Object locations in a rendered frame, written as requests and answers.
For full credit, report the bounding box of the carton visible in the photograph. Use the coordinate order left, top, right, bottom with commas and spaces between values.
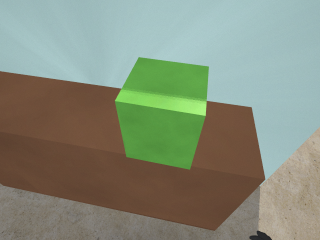
115, 57, 209, 170

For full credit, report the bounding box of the pedestal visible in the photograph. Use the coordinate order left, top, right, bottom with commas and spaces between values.
0, 71, 266, 231

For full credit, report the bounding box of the robot right hand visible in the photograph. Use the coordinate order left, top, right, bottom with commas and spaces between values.
249, 230, 272, 240

